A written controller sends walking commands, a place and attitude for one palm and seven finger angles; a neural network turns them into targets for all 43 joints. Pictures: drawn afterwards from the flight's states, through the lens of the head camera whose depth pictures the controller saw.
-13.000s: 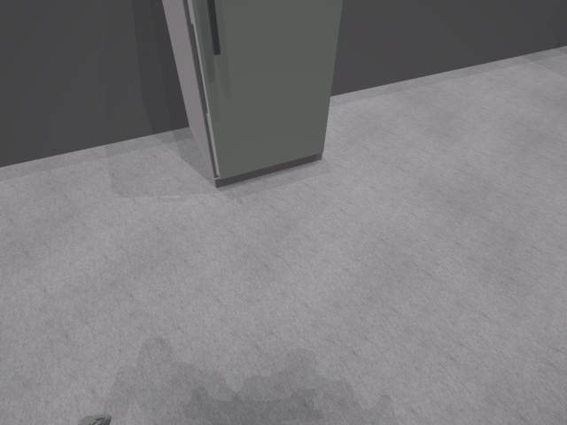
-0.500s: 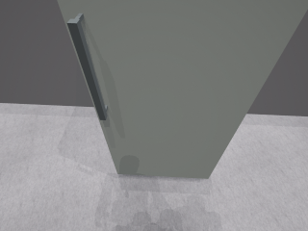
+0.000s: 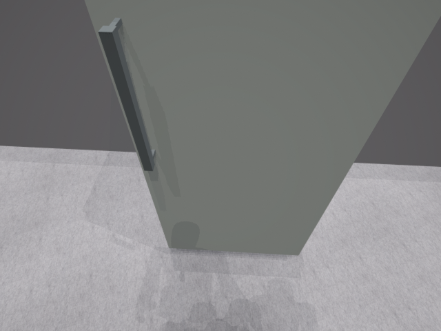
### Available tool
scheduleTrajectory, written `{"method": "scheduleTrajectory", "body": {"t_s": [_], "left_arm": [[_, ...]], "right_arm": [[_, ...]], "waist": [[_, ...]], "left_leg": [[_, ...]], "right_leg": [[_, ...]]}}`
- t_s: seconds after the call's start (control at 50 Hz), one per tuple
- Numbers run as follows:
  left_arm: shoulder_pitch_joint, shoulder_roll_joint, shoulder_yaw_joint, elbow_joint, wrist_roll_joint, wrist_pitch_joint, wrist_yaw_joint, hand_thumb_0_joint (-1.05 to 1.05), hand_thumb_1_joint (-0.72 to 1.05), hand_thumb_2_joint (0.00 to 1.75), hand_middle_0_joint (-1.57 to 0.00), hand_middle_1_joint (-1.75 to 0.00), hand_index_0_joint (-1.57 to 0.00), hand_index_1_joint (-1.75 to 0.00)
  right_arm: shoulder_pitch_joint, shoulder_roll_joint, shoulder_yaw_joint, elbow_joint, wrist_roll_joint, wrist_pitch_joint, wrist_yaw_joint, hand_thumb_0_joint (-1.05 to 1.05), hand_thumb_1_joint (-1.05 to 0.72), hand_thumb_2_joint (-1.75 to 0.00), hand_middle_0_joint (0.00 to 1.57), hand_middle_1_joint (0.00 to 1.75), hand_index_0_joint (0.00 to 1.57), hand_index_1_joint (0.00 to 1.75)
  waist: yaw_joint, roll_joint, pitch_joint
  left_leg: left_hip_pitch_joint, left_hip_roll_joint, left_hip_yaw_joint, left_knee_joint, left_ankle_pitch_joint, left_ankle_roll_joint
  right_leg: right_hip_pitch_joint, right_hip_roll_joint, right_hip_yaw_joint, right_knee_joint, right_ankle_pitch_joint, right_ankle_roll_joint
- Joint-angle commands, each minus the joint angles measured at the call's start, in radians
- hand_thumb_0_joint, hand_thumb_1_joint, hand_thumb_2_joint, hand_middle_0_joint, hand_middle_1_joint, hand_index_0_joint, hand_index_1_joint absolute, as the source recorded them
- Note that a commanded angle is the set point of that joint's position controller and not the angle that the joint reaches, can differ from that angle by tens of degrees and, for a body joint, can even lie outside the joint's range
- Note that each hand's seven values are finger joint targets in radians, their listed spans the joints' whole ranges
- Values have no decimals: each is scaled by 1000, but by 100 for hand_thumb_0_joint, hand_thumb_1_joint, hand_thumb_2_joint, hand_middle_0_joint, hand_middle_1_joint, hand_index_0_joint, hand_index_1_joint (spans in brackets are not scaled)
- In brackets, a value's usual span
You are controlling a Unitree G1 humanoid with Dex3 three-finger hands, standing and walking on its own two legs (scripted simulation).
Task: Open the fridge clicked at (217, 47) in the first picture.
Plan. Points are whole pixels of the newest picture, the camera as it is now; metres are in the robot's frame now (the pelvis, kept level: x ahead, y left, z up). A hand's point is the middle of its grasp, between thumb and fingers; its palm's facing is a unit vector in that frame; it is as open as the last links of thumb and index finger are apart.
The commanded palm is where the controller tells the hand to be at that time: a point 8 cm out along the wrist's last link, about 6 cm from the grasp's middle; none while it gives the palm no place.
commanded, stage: raise the hand to about handle height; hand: left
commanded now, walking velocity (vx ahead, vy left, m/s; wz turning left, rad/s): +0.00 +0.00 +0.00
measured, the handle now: (136, 108) +0.51 +0.22 +0.12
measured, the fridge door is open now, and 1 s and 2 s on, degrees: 0 0 0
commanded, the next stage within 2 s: none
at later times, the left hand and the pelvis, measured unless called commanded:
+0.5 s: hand (101, 320) +0.14 +0.22 -0.04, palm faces +0.11 -0.99 +0.01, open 8.7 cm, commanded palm +0.13 +0.27 -0.02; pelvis -0.02 +0.01 -0.07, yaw +1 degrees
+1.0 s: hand (76, 271) +0.20 +0.25 +0.03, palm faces +0.05 -1.00 -0.08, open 11.7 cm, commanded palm +0.17 +0.30 +0.05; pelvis -0.01 +0.03 -0.05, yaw +1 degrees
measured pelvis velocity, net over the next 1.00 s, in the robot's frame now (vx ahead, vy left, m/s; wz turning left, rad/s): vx -0.01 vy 0.03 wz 0.02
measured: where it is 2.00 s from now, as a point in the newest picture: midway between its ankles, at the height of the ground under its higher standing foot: outside the picture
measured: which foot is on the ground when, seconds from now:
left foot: down 0.00-1.00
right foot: down 0.00-1.00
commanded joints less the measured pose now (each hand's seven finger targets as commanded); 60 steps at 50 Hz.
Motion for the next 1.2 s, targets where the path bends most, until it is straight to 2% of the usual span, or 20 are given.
{"method": "scheduleTrajectory", "body": {"t_s": [0.0,0.02,0.04,0.06,0.08,0.1,0.12,0.14,0.16,0.22,0.26,0.28,0.32,0.38,0.46,0.54,0.68,0.78,0.96,1.18], "left_arm": [[33,130,24,-41,3,-14,8,0,90,90,-20,-30,-20,-30],[34,132,25,-41,3,-14,8,0,90,90,-20,-30,-20,-30],[168,106,13,7,4,-27,49,0,90,90,-20,-30,-20,-30],[-634,345,171,-1545,-206,-268,40,0,88,89,-20,-32,-20,-32],[-382,429,267,-1430,-143,-260,103,0,85,88,-20,-33,-20,-33],[119,48,55,-1211,-159,-142,94,0,83,87,-21,-34,-21,-34],[125,7,81,-1103,-189,-114,90,0,81,86,-21,-36,-21,-36],[46,24,86,-1148,-199,-173,62,0,78,85,-21,-37,-21,-37],[112,49,149,-1057,-202,-242,31,0,76,84,-21,-39,-21,-39],[415,-19,179,-860,-244,-471,-147,0,69,81,-22,-43,-22,-43],[435,21,210,-857,-271,-622,-289,0,64,79,-22,-47,-22,-47],[441,94,272,-838,-273,-655,-360,0,62,78,-22,-48,-22,-48],[402,116,290,-962,-319,-620,-428,0,57,76,-22,-51,-22,-51],[228,142,318,-1170,-382,-537,-412,0,50,73,-23,-55,-23,-55],[112,146,267,-1460,-328,-561,-331,0,41,69,-24,-62,-24,-62],[64,138,197,-1455,-295,-528,-349,0,32,65,-24,-68,-24,-68],[205,214,340,-1349,-332,-293,-351,0,15,58,-25,-78,-25,-78],[150,215,356,-1383,-353,-288,-309,0,4,53,-26,-86,-26,-86],[28,272,374,-1360,-363,-293,-356,0,-17,44,-28,-99,-28,-99],[-130,359,453,-1285,-394,-196,-404,0,-43,33,-29,-115,-29,-115]], "right_arm": [[47,-113,-22,-28,2,-19,-7,0,-90,-90,20,30,20,30],[45,-114,-22,-28,1,-19,-7,0,-90,-90,20,30,20,30],[-41,-130,-35,-89,17,-21,4,0,-90,-90,20,30,20,30],[-22,-259,-41,-423,64,-181,-45,0,-90,-90,20,30,20,30],[-89,-158,-15,-384,57,-255,-88,0,-90,-90,20,30,20,30],[-78,-129,-34,-412,54,-298,-82,0,-90,-90,20,30,20,30],[-61,-158,-44,-378,73,-310,-81,0,-90,-90,20,30,20,30],[-81,-181,-59,-440,65,-326,-75,0,-90,-90,20,30,20,30],[-72,-186,-81,-448,47,-338,-69,0,-90,-90,20,30,20,30],[-107,-174,-104,-536,31,-347,-16,0,-90,-90,20,30,20,30],[-130,-187,-119,-596,31,-341,12,0,-90,-90,20,30,20,30],[-122,-201,-127,-629,38,-335,27,0,-90,-90,20,30,20,30],[-150,-200,-121,-706,54,-319,21,0,-90,-90,20,30,20,30],[-127,-196,-107,-764,56,-300,-12,0,-90,-90,20,30,20,30],[-60,-181,-95,-749,44,-298,-32,0,-90,-90,20,30,20,30],[-43,-193,-77,-714,46,-306,-46,0,-90,-90,20,30,20,30],[-98,-179,-55,-731,62,-293,-58,0,-90,-90,20,30,20,30],[-95,-176,-41,-727,56,-298,-58,0,-90,-90,20,30,20,30],[-47,-209,-36,-702,70,-336,-72,0,-90,-90,20,30,20,30],[-52,-219,-20,-694,75,-338,-87,0,-90,-90,20,30,20,30]], "waist": [[-1,9,-13],[0,2,-14],[39,-23,-40],[-82,195,-509],[-16,252,-390],[-8,190,-299],[-33,56,-153],[-59,-17,-25],[-47,-107,-23],[43,-228,-35],[44,-205,-95],[58,-118,-132],[69,-72,-234],[40,-43,-279],[-16,98,-349],[-61,116,-307],[28,80,-334],[18,21,-278],[-3,35,-261],[21,108,-237]], "left_leg": [[-43,51,-38,-63,136,49],[-40,51,-36,-62,138,49],[-86,56,15,151,61,22],[141,-59,7,-2,195,67],[148,-48,53,5,196,66],[32,-37,28,-7,200,58],[-57,-47,6,31,116,46],[-139,-51,-14,68,23,51],[-210,-58,-9,115,-29,48],[-434,-72,6,261,-94,25],[-521,-79,13,375,-95,23],[-529,-84,13,418,-60,27],[-546,-94,39,450,-62,45],[-551,-89,21,476,-92,55],[-455,-61,-17,494,-7,68],[-449,-46,-50,493,-31,68],[-435,-54,-60,387,-17,56],[-422,-50,-62,344,-27,52],[-354,-51,-52,296,-41,58],[-250,-57,-40,231,70,58]], "right_leg": [[25,-87,89,-97,124,-25],[23,-88,89,-96,130,-26],[33,-151,165,-96,450,-4],[162,-51,85,-10,372,-22],[94,3,71,35,222,-24],[44,16,-29,48,121,-22],[-51,16,-36,21,75,-2],[-159,14,-36,18,-16,13],[-225,16,-31,29,-110,17],[-321,16,-5,172,-210,6],[-336,4,41,259,-159,-3],[-318,-7,69,297,-98,-19],[-311,-17,96,319,-95,-12],[-346,-3,112,322,-176,5],[-391,27,57,394,-16,-5],[-453,40,22,402,-32,-8],[-300,40,-10,339,-41,-10],[-290,42,-22,302,-62,-3],[-260,35,-4,235,-64,3],[-137,38,0,169,92,-6]]}}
